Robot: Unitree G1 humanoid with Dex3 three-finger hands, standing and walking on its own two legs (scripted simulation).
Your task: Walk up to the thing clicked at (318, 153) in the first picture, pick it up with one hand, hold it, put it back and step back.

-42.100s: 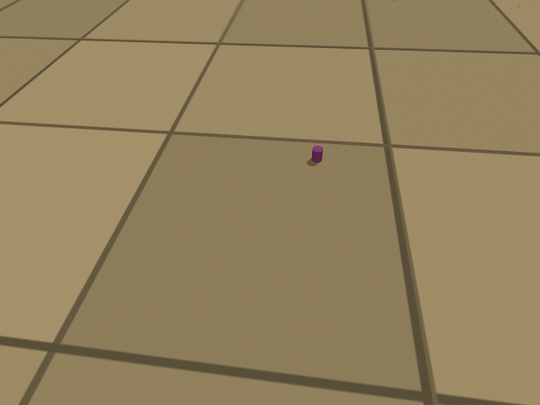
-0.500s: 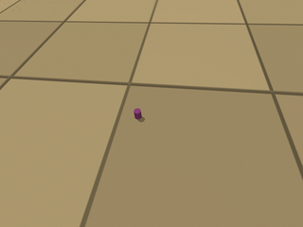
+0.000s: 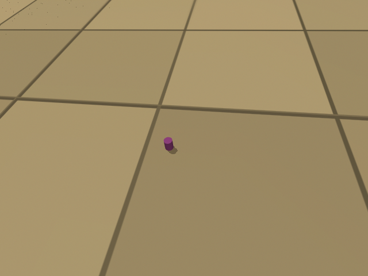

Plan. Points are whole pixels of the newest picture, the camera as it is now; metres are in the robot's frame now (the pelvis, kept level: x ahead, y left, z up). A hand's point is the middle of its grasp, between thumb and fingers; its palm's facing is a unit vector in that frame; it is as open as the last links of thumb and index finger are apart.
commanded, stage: step back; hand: left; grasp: from above
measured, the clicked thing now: (168, 143) +1.03 +0.20 -0.73
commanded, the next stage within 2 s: stand in 0.34 s
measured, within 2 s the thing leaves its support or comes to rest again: neither
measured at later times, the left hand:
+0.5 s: hand out of the picture +0.12 +0.28 -0.14, palm faces -0.02 -0.94 -0.34, open 7.4 cm
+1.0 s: hand out of the picture +0.09 +0.28 -0.14, palm faces -0.06 -0.94 -0.34, open 7.4 cm
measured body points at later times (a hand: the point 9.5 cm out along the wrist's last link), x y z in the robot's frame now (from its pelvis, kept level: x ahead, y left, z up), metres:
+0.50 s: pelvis +0.03 +0.03 +0.01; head +0.03 +0.03 +0.46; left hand +0.12 +0.33 -0.12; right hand +0.15 -0.26 -0.11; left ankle +0.05 +0.15 -0.73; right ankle +0.02 -0.10 -0.73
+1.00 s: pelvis +0.01 +0.02 +0.02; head +0.02 +0.03 +0.47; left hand +0.09 +0.32 -0.12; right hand +0.07 -0.28 -0.12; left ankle +0.05 +0.15 -0.73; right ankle +0.02 -0.10 -0.73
